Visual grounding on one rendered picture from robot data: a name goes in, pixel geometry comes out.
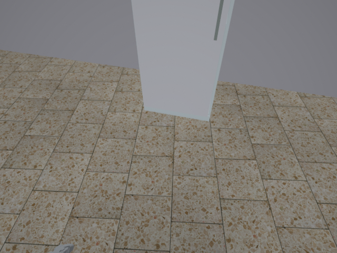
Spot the fridge door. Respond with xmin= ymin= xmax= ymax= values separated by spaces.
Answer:
xmin=132 ymin=0 xmax=231 ymax=117

